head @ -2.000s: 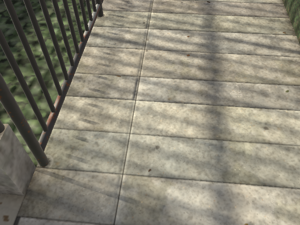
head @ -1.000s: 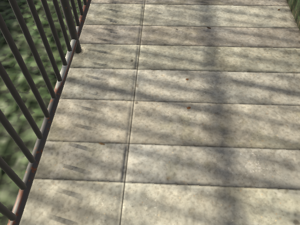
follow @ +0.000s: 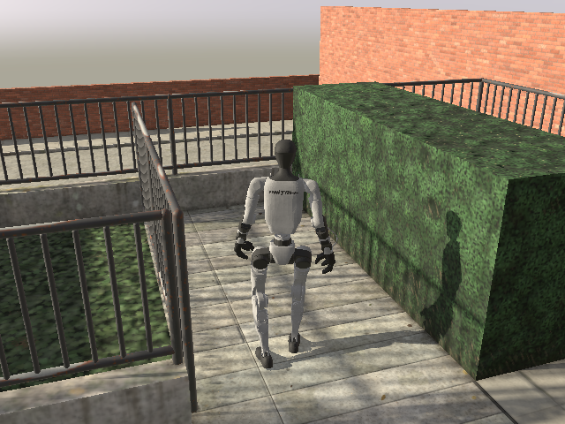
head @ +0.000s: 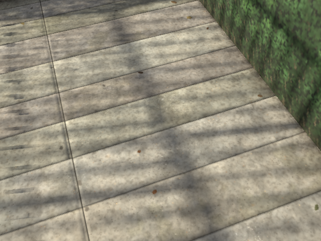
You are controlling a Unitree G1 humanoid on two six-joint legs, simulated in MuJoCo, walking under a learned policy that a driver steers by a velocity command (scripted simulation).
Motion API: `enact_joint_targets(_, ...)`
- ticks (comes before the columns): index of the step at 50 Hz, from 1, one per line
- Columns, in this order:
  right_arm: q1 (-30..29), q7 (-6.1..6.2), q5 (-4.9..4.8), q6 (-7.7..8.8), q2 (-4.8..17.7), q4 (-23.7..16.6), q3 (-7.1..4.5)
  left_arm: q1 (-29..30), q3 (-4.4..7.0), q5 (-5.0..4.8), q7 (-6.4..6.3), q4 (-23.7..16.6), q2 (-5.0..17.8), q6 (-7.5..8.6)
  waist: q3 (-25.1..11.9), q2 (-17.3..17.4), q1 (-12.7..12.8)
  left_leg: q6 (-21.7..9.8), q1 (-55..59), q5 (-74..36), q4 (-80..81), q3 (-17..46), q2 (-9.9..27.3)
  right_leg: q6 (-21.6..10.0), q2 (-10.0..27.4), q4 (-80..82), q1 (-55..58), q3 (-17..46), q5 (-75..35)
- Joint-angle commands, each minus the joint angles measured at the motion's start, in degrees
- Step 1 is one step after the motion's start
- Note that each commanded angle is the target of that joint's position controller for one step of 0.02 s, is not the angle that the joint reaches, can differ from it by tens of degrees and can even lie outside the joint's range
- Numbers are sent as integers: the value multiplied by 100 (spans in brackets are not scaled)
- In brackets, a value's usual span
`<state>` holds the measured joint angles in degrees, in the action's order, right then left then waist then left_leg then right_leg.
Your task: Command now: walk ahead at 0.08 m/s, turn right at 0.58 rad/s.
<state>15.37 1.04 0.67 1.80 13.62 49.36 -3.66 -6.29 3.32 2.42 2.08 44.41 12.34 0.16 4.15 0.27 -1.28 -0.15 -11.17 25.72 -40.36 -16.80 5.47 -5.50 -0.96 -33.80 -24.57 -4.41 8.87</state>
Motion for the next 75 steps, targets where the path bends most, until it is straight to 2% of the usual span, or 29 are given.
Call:
enact_joint_targets(1, 429, -11, 61, -215, 385, -697, -96, -1417, 498, -204, -164, -138, 1724, -7, -2081, -1338, 462, 170, -2127, 1488, -3307, 1303, -626, -1824, 2345, 1013, 2894, 3621, -3872)
enact_joint_targets(2, 144, 5, 78, -283, 509, -692, -94, -1283, 451, -263, -180, -189, 1464, -89, -1739, -648, 491, 196, -2399, 1073, -3558, 1684, -372, -1757, 2169, 1236, 2618, 3220, -2827)
enact_joint_targets(4, -314, 47, 67, -262, 547, -757, -106, -610, 282, -231, -250, -240, 930, -171, -736, -380, 231, 161, -2457, 169, -3037, 1845, -155, -1252, 1470, 1564, 1557, 2480, -1628)
enact_joint_targets(5, -244, 57, 140, -294, 619, -763, -128, -440, 249, -244, -283, -287, 800, -177, -652, -460, 117, 171, -2241, -65, -2764, 1860, -112, -1070, 1230, 1628, 1264, 2250, -1430)
enact_joint_targets(9, -14, 61, 121, -419, 424, -670, -64, -518, 277, -153, -214, -343, 949, -79, -1025, -284, 66, 220, -1790, -269, -2344, 1871, -288, -953, 951, 1675, 1132, 2124, -1382)
enact_joint_targets(13, -403, 83, 95, -475, 514, -811, -73, -640, 319, -113, -201, -350, 1060, -148, -869, -567, 249, 323, -1813, -252, -1582, 1915, -373, -885, 854, 1896, 1082, 2508, 206)
enact_joint_targets(20, -82, 11, -21, -455, 339, -575, 24, -616, 101, -36, -236, -102, 716, -190, -871, -697, 254, -13, -221, -185, 165, 1574, -558, -625, 950, 1968, 656, 2332, 923)
enact_joint_targets(22, 205, -19, -6, -412, 209, -390, 83, -701, 21, -116, -320, 65, 640, -214, -609, -428, 93, -233, 640, -914, 1679, 1595, -634, -260, 846, 1837, 193, 2182, 1395)
enact_joint_targets(23, 38, -2, 39, -340, 393, -525, 86, -785, 17, -130, -356, 112, 616, -200, -334, -4, 164, -388, 535, -794, 2309, 2350, -173, 55, 664, 1510, -6, 2073, 1376)
enact_joint_targets(24, -165, 1, 99, -269, 824, -706, 37, -877, -4, -223, -375, 59, 519, -176, -442, 785, 332, -723, 344, -369, 2861, 3788, 887, 326, 87, 636, -108, 1384, 1297)
enact_joint_targets(25, -461, -53, 56, -222, 868, -679, 38, -430, 50, -198, -367, -3, 705, -153, 65, 1022, 321, -1042, -871, -724, 3047, 4229, 1281, 390, -202, 450, 349, 810, 1045)
enact_joint_targets(28, -627, -48, 8, -128, 901, -620, -30, -298, 60, -141, -302, -7, 704, -75, -19, 939, 337, -774, -724, -1736, 2651, 3606, 577, 401, -295, -129, 818, 669, 771)
enact_joint_targets(34, 214, 15, -48, -141, 1113, -428, -249, -86, 31, -256, -428, -326, 598, -26, -644, 794, -108, -1239, 1256, -4647, 1739, 3977, 619, 560, -313, -902, -445, 667, 1740)
enact_joint_targets(40, -455, -109, -63, -440, 1170, -705, -371, -578, -21, -257, -421, -330, 594, -6, -909, 898, 237, -809, 321, -3957, 1462, 4010, 101, 505, -398, 835, 1078, 539, 938)
enact_joint_targets(41, -596, -123, -94, -426, 1071, -802, -358, -785, 29, -165, -456, -255, 770, 3, -933, 745, 325, -506, -338, -2971, 1266, 3863, -154, 424, -133, 1482, 1839, 749, 423)
enact_joint_targets(42, -429, -140, -94, -390, 720, -908, -269, -920, 130, -52, -513, -280, 1275, 0, -938, -280, 259, -180, -1326, -1333, 427, 3333, -652, 127, 1088, 2028, 2562, 1886, 624)
enact_joint_targets(43, -39, -119, -76, -367, 515, -967, -218, -543, 236, -75, -516, -417, 1817, -54, -785, -1539, 3, -7, -2112, 758, -446, 2278, -1456, -507, 2274, 2053, 2319, 3030, -529)
enact_joint_targets(44, -203, -110, 80, -402, 1006, -909, -305, -665, 213, -52, -480, -428, 1546, -67, -698, -1037, 168, 22, -2050, 834, -1510, 2245, -934, -919, 2445, 1919, 1867, 2918, -916)
enact_joint_targets(45, -227, -140, 54, -444, 1120, -817, -367, -426, 81, -99, -453, -498, 1084, -47, -476, -633, 17, 17, -1896, 542, -1925, 2309, -867, -845, 2083, 1898, 1552, 2422, -1033)
enact_joint_targets(47, 16, -234, 54, -529, 1031, -653, -344, -20, 19, -107, -452, -623, 918, -11, -279, -779, -187, 96, -1838, 10, -2413, 2156, -844, -520, 1482, 1813, 1428, 1495, -1502)
enact_joint_targets(54, -591, -395, 23, -624, 822, -954, -193, -754, 101, -98, -439, -463, 1123, 10, -475, -830, 296, 317, -1990, -134, -1416, 1765, -644, -690, 1646, 1500, 2469, 916, -2254)
enact_joint_targets(62, -541, -394, -39, -553, 727, -1215, -110, -607, 209, -147, -287, -414, 1413, -47, -595, -940, 141, -97, -403, -519, 816, 1158, -749, -343, 1732, 705, 1855, 346, -2090)
enact_joint_targets(63, -371, -349, 24, -490, 757, -1175, -111, -630, 214, -179, -286, -379, 1403, -65, -646, -691, -7, -179, 114, -1226, 1597, 1271, -789, -65, 1617, 279, 1527, 133, -1570)
enact_joint_targets(64, -114, -275, 126, -397, 1140, -1137, -198, -807, 179, -154, -272, -386, 1234, -84, -784, 248, -90, -360, 883, -1660, 2296, 2397, -133, 321, 1267, -815, 730, -273, -439)
enact_joint_targets(65, -89, -240, 65, -320, 2013, -1312, -364, -802, 25, -83, -257, -766, 688, -134, -687, 1664, 109, -1091, 1401, -4301, 2240, 4758, 1622, 756, 227, -2071, -925, -512, 2834)
enact_joint_targets(66, 506, -232, -47, -335, 1976, -1158, -449, -386, 43, -53, -349, -805, 936, -228, -980, 1044, -449, -1814, 1172, -4517, 2127, 4642, 1740, 745, 147, -2864, -927, 390, 2982)
enact_joint_targets(69, -620, -139, -52, -401, 1083, -1255, -140, -517, 108, -167, -281, -566, 1100, -236, -306, 634, 176, -1267, 490, -3447, 2331, 3297, 643, 693, 413, -2759, -737, 612, 1621)
enact_joint_targets(71, -646, -90, -47, -395, 1013, -1226, -94, -824, 126, -21, -210, -410, 1134, -234, -544, 632, 224, -1181, 465, -3981, 2288, 3017, 426, 781, 285, -2784, -378, 507, 1322)
enact_joint_targets(75, -323, -34, -17, -363, 1002, -1045, -97, -835, 50, -34, -208, -376, 894, -206, -535, 605, 75, -1202, 632, -3368, 2385, 3033, 461, 829, 238, -2143, -371, 509, 1239)
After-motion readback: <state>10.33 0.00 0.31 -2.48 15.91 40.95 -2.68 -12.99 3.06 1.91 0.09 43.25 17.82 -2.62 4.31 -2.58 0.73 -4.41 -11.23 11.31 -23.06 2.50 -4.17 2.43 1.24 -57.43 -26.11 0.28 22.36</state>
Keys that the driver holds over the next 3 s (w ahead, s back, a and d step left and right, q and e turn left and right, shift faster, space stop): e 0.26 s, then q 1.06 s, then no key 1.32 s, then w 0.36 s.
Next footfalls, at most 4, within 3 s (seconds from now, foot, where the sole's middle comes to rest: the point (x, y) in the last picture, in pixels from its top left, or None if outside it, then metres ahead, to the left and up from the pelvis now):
0.46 left None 0.07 0.12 -0.76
0.84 right None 0.04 -0.10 -0.76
1.28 left None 0.00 0.11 -0.76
1.72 right None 0.08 -0.07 -0.76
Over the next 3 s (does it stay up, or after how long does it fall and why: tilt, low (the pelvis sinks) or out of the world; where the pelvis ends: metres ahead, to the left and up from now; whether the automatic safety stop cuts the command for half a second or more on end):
stays up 0.07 0.06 0.01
